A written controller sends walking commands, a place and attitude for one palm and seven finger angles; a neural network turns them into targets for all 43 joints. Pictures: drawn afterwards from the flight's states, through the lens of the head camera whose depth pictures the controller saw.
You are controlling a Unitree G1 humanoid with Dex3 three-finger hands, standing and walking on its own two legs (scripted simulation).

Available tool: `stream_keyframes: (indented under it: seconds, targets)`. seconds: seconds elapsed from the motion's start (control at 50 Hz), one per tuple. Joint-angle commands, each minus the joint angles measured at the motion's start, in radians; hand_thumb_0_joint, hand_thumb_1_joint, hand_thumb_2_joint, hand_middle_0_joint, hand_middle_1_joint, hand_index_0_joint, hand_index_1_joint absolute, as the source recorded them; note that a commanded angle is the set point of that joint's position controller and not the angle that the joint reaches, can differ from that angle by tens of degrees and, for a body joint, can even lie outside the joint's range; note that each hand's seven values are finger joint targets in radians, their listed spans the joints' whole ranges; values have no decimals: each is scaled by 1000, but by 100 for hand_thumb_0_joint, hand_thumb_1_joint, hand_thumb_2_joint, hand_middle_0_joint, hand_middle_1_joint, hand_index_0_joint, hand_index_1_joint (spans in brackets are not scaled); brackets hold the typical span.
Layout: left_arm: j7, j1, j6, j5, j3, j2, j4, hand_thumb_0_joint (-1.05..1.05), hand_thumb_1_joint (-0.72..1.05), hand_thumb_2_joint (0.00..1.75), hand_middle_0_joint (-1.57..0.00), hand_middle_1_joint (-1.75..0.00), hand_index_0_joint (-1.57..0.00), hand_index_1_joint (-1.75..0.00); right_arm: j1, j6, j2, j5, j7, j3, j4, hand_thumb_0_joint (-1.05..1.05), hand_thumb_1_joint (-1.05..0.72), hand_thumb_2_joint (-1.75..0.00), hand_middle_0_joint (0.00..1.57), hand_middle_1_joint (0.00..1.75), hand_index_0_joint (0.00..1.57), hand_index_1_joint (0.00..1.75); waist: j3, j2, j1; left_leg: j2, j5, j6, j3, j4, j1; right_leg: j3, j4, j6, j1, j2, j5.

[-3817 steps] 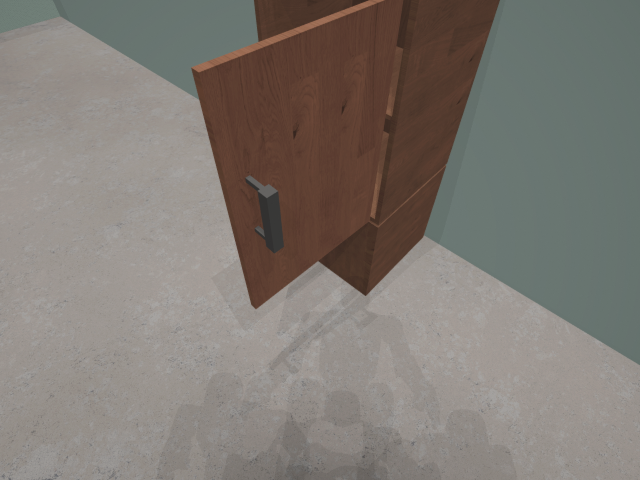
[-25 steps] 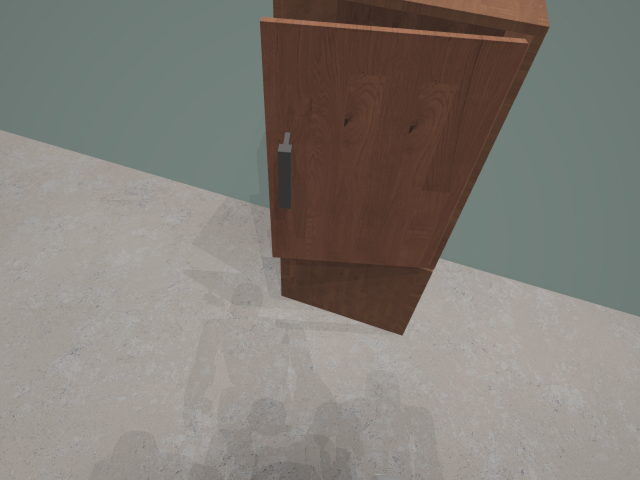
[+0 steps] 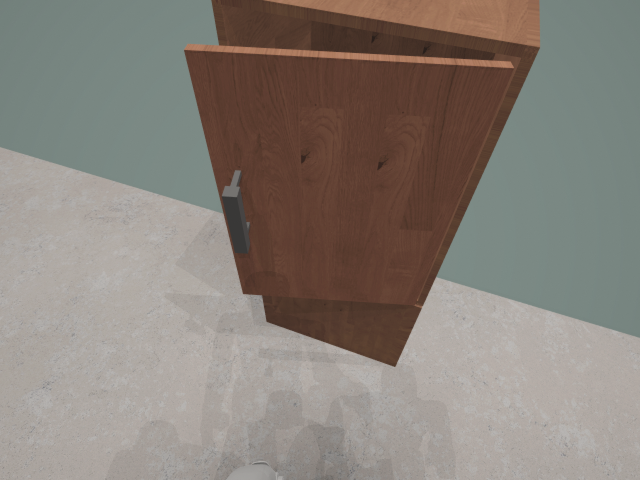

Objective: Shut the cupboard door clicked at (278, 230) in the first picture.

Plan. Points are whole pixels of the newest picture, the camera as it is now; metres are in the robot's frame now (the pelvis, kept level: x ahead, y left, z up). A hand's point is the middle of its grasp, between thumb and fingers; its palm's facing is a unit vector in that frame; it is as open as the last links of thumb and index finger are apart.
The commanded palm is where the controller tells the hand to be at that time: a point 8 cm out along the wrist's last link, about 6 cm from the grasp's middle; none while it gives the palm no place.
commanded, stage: come to a stop and stand still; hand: left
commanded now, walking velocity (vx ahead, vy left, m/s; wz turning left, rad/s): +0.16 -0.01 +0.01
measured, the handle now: (239, 212) +0.53 +0.18 -0.02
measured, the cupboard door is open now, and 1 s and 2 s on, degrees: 17 17 17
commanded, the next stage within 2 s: look again from close up in 1.28 s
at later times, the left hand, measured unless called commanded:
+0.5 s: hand out of the picture +0.10 +0.16 -0.18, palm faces +0.03 -0.97 -0.23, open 7.4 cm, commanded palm none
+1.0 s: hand out of the picture +0.09 +0.15 -0.17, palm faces +0.01 -0.97 -0.24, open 7.4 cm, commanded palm none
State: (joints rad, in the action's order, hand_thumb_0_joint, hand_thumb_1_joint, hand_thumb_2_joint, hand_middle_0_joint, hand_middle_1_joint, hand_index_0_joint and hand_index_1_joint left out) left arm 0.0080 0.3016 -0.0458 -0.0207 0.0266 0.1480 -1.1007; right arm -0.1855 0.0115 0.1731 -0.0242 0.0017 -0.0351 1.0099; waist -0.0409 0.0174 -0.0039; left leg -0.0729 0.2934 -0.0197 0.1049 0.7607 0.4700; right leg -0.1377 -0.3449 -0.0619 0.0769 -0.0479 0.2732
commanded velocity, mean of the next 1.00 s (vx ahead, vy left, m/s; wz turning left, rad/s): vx -0.08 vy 0.03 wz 0.00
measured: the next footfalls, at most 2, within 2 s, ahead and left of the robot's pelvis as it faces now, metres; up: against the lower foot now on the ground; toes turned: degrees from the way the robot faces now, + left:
left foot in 0.08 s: +0.10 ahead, +0.09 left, +0.00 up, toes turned +0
right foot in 0.32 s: +0.10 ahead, -0.14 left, +0.00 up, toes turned -1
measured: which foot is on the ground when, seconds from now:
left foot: up 0.00-0.06, down 0.08-1.00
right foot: down 0.00-0.10, up 0.12-0.30, down 0.32-0.68, up 0.70-0.92, down 0.94-1.00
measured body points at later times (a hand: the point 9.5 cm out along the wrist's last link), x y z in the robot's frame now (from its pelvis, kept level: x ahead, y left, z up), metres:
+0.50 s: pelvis +0.07 -0.03 -0.01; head +0.10 -0.03 +0.44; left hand +0.10 +0.22 -0.16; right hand +0.14 -0.27 -0.16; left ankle +0.10 +0.09 -0.74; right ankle +0.06 -0.14 -0.74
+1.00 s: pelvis +0.04 -0.04 +0.00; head +0.05 -0.05 +0.45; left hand +0.09 +0.20 -0.15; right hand +0.07 -0.27 -0.17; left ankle +0.07 +0.09 -0.74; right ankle +0.00 -0.15 -0.74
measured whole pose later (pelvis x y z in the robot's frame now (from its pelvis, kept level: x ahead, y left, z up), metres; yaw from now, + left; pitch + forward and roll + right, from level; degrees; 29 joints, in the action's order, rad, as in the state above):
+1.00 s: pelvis +0.04 -0.04 +0.00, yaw +0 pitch -1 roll +1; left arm 0.02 0.20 0.02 -0.02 0.02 0.18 -1.04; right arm -0.22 -0.04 0.17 -0.02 -0.02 -0.02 1.05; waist -0.05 0.02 -0.02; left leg -0.02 0.23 -0.02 0.03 0.48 0.27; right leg 0.01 -0.48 -0.02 0.15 -0.01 0.33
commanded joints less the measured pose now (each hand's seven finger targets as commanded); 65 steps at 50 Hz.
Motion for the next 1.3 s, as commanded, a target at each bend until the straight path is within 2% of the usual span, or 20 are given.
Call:
stream_keyframes:
  seconds: [0.0,0.04,0.08,0.12,0.2,0.3,0.4,0.52,0.56,0.6,0.64,0.68,0.78,0.86,0.88,0.9,0.92,0.96,1.14,1.28]
  targets:
    - [10,28,-14,6,26,122,16,0,90,90,-20,-30,-20,-30,-69,22,38,0,-2,-1,-14,0,-90,-90,20,30,20,30,-23,-85,-35,17,-106,23,0,-181,-153,165,40,-104,44,265,-396]
    - [11,58,-6,6,21,83,15,0,90,90,-20,-30,-20,-30,-180,38,101,-6,-13,-12,27,0,-90,-90,20,30,20,30,24,39,-64,-49,-339,73,-126,-280,-389,111,-194,-36,173,177,-321]
    - [21,87,4,14,1,43,39,0,90,90,-20,-30,-20,-30,-244,27,170,-9,-39,-14,32,0,-90,-90,20,30,20,30,81,175,-58,-321,-721,241,-413,-377,-478,58,-470,38,304,52,290]
    - [29,65,37,13,5,58,27,0,90,90,-20,-30,-20,-30,-113,16,139,2,-59,8,6,0,-90,-90,20,30,20,30,72,182,-10,-302,-690,234,-372,-438,-337,154,-528,62,256,101,337]
    - [23,94,68,8,8,56,14,0,90,90,-20,-30,-20,-30,10,-4,134,12,-59,2,-8,0,-90,-90,20,30,20,30,85,46,34,-214,-498,192,-225,-418,-267,136,-306,74,156,101,143]
    - [23,64,73,-10,25,114,62,0,90,90,-20,-30,-20,-30,35,-26,132,18,-36,-26,-25,0,-90,-90,20,30,20,30,48,37,28,-91,-136,84,-161,-394,-206,196,-136,40,176,121,-110]
    - [25,-14,49,-6,34,176,101,0,90,90,-20,-30,-20,-30,-24,-36,91,17,-26,-30,-24,0,-90,-90,20,30,20,30,91,-152,-4,21,-163,20,-56,-203,-260,337,-58,-45,156,272,-451]
    - [36,-54,52,-5,45,208,107,0,90,90,-20,-30,-20,-30,-28,-52,100,14,-26,-25,-34,0,-90,-90,20,30,20,30,24,-179,11,41,68,-11,-82,-110,-165,356,-65,-120,88,346,-681]
    - [37,-76,57,-3,52,212,113,0,90,90,-20,-30,-20,-30,-52,-47,104,14,-26,-23,-28,0,-90,-90,20,30,20,30,26,-164,7,23,-88,-8,-90,-214,-202,316,-116,-91,77,315,-673]
    - [35,-70,63,4,50,192,124,0,90,90,-20,-30,-20,-30,-71,-36,141,9,-30,-24,-25,0,-90,-90,20,30,20,30,76,-73,14,-44,-480,15,-128,-267,-323,231,-183,-20,117,219,-532]
    - [38,-94,79,8,37,148,138,0,90,90,-20,-30,-20,-30,-71,-32,184,6,-39,-28,-30,0,-90,-90,20,30,20,30,77,133,13,-177,-753,119,-259,-367,-317,116,-318,52,139,100,-120]
    - [38,-114,98,15,38,147,145,0,90,90,-20,-30,-20,-30,-76,-29,200,-1,-50,-26,-35,0,-90,-90,20,30,20,30,65,145,1,-255,-814,216,-330,-419,-302,173,-544,63,219,50,296]
    - [24,-111,102,10,36,117,155,0,90,90,-20,-30,-20,-30,-31,-32,194,-7,-53,-29,-49,0,-90,-90,20,30,20,30,89,120,8,-215,-625,219,-277,-399,-317,176,-532,64,242,44,246]
    - [19,-28,77,7,23,103,112,0,90,90,-20,-30,-20,-30,-39,-23,168,7,-39,-26,-20,0,-90,-90,20,30,20,30,129,71,32,-139,-258,142,-247,-387,-255,133,-99,62,12,54,-4]
    - [23,-5,65,2,23,127,100,0,90,90,-20,-30,-20,-30,-45,-22,132,17,-31,-22,-18,0,-90,-90,20,30,20,30,114,-9,31,-66,-91,84,-205,-350,-190,219,36,49,-47,102,-28]
    - [23,-37,52,0,20,170,96,0,90,90,-20,-30,-20,-30,-49,-26,83,23,-24,-12,-20,0,-90,-90,20,30,20,30,47,-121,2,17,71,18,-127,-325,-153,363,126,0,35,238,107]
    - [17,-79,52,1,21,208,107,0,90,90,-20,-30,-20,-30,-57,-32,78,14,-16,-6,-20,0,-90,-90,20,30,20,30,-10,-136,-16,47,60,1,-103,-319,-229,396,172,-33,198,292,256]
    - [16,-90,33,2,18,183,100,0,90,90,-20,-30,-20,-30,-50,-31,78,0,-12,-4,4,0,-90,-90,20,30,20,30,-87,-189,-10,45,-44,0,-94,-277,-235,408,188,-38,237,257,130]
    - [25,-2,33,10,15,122,41,0,90,90,-20,-30,-20,-30,-133,-4,87,16,-32,9,79,0,-90,-90,20,30,20,30,-20,-53,1,-11,-281,19,-131,-363,-324,248,31,8,108,166,-226]
    - [33,33,49,12,6,100,14,0,90,90,-20,-30,-20,-30,-124,-7,90,18,-46,10,82,0,-90,-90,20,30,20,30,-5,-8,10,-29,-302,33,-160,-378,-326,230,7,22,92,152,-197]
